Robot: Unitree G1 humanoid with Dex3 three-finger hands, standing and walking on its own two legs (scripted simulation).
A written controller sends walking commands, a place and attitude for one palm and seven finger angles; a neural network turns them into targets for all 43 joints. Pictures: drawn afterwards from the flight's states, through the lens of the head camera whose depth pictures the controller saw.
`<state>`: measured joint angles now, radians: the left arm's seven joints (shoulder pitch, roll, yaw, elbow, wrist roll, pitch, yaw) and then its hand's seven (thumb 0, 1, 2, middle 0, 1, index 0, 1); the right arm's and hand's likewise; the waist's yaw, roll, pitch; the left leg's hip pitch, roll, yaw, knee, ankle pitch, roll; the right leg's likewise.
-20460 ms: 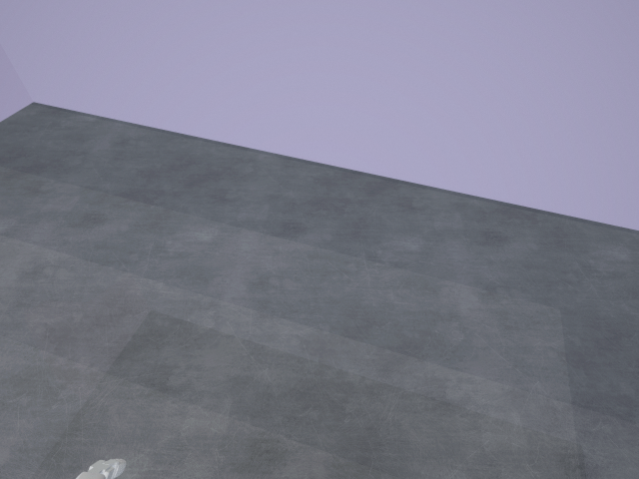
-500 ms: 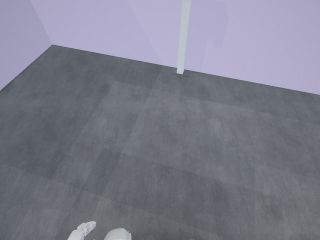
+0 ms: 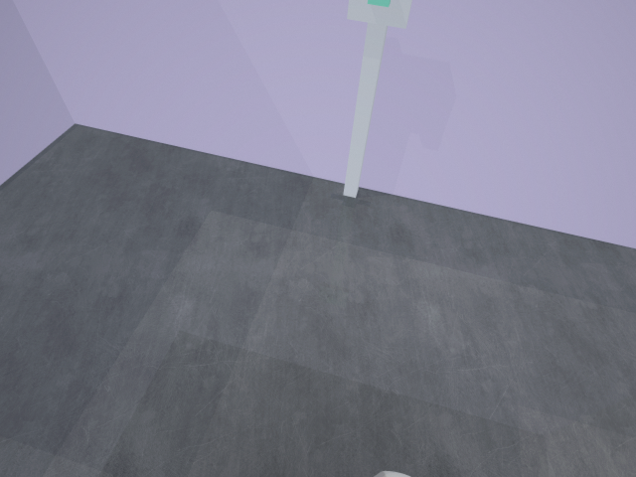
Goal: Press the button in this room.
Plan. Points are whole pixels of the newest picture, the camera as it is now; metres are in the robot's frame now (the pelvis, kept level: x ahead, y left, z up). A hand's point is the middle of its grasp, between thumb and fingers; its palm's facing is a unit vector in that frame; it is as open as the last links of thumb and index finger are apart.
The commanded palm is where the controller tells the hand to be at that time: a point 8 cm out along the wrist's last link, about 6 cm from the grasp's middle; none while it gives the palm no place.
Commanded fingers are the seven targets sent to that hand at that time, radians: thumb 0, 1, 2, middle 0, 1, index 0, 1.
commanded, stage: stand and wait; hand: left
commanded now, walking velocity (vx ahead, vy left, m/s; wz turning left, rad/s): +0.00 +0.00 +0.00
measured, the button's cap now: out of the picture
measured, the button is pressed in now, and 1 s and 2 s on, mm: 0 0 0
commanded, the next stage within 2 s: look at it before walking up in 1.18 s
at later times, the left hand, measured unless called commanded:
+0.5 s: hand (259, 404) +0.24 +0.11 -0.16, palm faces +0.03 -0.98 -0.19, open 7.2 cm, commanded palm none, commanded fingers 0.00 0.90 0.90 -0.20 -0.30 -0.20 -0.30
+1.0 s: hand out of the picture +0.12 +0.12 -0.17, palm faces +0.05 -0.98 -0.17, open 7.4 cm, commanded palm none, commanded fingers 0.00 0.90 0.90 -0.20 -0.30 -0.20 -0.30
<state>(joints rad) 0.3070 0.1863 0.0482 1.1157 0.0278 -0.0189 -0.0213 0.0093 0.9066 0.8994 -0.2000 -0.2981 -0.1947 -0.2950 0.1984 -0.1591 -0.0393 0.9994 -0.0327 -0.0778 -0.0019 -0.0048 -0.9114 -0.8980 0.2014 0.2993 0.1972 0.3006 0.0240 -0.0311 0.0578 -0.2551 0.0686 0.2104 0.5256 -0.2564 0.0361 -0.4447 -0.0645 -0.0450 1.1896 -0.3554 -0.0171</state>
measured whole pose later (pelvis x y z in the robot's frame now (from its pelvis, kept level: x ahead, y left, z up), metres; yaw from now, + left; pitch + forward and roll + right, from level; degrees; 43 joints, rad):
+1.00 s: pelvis +0.18 -0.04 +0.01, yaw +0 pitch -1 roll +0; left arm 0.35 0.13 -0.01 1.20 0.01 -0.01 0.03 0.00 0.91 0.90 -0.20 -0.30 -0.19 -0.30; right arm 0.29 -0.13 0.00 1.15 -0.01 -0.01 -0.03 0.00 -0.92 -0.90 0.20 0.30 0.20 0.30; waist 0.02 0.00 0.03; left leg -0.10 0.05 0.14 0.36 -0.23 -0.01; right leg -0.18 -0.05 -0.16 0.37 -0.17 -0.01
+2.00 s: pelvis +0.19 -0.05 +0.01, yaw -1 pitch -1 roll +0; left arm 0.29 0.15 0.01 1.14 0.02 -0.02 0.03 0.00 0.90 0.90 -0.20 -0.30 -0.20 -0.30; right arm 0.29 -0.15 -0.02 1.14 -0.02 -0.01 -0.03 0.00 -0.91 -0.90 0.20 0.30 0.20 0.30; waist 0.01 0.00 0.02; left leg -0.10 0.07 0.15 0.40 -0.28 -0.02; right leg -0.19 -0.03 -0.14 0.42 -0.22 -0.03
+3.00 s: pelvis +0.55 -0.07 +0.00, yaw -10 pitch +0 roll +0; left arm 0.25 0.18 0.05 1.08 0.03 -0.03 0.00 0.01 0.91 0.90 -0.20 -0.30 -0.19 -0.29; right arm 0.20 -0.16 -0.06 1.03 -0.02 -0.07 -0.02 -0.03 -0.96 -0.90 0.20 0.30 0.20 0.30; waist 0.01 -0.03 0.07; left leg -0.28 0.05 0.20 0.50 -0.22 0.05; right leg -0.49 -0.09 -0.05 1.16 -0.35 0.01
